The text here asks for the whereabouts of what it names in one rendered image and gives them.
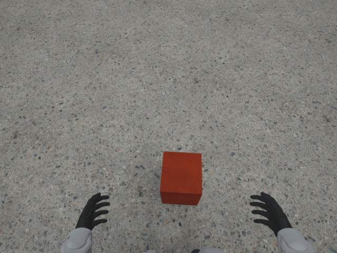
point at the carton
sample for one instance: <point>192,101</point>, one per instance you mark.
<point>181,178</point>

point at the robot right forearm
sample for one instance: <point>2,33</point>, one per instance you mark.
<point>290,240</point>

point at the robot right hand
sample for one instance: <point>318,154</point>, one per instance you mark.
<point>277,219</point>

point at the robot left hand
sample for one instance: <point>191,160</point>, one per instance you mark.
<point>86,219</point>

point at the robot left forearm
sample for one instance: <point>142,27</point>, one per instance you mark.
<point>78,240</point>

